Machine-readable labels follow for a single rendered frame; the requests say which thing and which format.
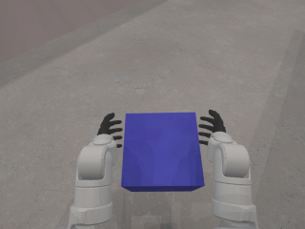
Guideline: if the left robot forearm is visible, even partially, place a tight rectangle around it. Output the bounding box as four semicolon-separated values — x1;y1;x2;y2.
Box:
67;134;118;229

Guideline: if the carton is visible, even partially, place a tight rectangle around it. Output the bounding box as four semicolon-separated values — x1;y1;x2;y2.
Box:
121;112;205;192

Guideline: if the left robot hand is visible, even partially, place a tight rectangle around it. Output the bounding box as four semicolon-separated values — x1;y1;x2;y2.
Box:
97;113;123;148

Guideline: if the right robot hand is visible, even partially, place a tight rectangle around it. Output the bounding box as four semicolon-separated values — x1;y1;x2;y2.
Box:
198;110;226;146

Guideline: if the right robot forearm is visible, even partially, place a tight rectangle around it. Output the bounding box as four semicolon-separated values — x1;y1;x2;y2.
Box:
206;132;259;229

